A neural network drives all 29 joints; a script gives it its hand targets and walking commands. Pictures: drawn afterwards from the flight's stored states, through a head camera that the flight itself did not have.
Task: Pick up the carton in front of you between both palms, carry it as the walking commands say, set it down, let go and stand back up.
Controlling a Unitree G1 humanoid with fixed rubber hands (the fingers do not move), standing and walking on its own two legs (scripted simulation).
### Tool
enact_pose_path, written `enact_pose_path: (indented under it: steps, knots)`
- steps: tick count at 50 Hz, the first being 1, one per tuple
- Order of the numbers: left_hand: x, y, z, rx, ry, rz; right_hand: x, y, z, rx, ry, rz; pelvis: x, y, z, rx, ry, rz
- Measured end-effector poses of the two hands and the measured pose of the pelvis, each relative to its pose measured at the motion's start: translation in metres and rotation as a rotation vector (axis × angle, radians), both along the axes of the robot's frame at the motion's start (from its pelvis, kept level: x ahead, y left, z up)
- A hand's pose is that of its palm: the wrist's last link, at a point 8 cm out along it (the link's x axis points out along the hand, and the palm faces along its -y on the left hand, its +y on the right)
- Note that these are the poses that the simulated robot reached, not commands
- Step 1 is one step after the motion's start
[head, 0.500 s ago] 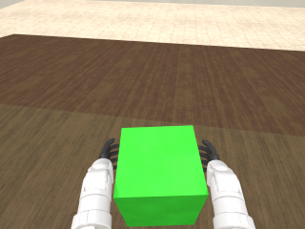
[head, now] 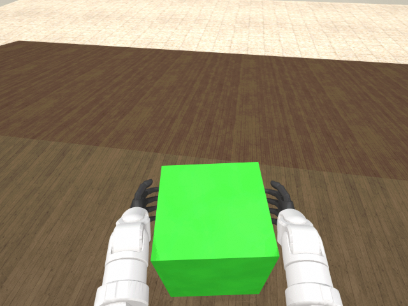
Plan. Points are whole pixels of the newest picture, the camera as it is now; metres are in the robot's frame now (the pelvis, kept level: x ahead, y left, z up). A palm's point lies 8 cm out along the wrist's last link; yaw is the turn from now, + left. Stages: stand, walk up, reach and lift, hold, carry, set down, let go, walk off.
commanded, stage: reach and lift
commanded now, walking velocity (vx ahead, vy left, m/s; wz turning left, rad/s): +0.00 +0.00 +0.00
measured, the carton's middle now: (212, 232) +0.29 +0.00 -0.04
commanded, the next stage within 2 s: hold in 0.30 s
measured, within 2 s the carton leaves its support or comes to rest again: neither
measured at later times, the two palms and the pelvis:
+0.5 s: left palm (136, 210) +0.29 +0.15 +0.05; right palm (287, 212) +0.29 -0.15 +0.05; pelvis +0.00 +0.00 +0.00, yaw +0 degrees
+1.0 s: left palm (133, 189) +0.33 +0.16 +0.07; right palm (281, 192) +0.32 -0.14 +0.07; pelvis +0.04 +0.01 -0.01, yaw -2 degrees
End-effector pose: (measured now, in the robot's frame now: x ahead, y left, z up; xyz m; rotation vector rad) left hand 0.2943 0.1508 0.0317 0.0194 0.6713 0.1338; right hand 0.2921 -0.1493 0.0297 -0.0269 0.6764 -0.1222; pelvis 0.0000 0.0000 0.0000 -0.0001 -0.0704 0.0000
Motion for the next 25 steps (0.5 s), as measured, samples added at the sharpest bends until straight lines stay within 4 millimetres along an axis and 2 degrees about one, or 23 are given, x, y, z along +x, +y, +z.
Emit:
enact_pose_path:
  steps: [16,25]
  knots:
    - [-0.001,0.001,0.007,0.009,-0.001,-0.007,-0.001,0.001,0.007,-0.01,0.0,0.006,0.007,0.001,0.002,-0.001,-0.015,0.001]
    - [-0.006,0.002,0.023,0.005,-0.028,-0.004,-0.006,0.002,0.023,-0.006,-0.027,0.003,0.005,0.002,0.003,-0.001,-0.041,0.0]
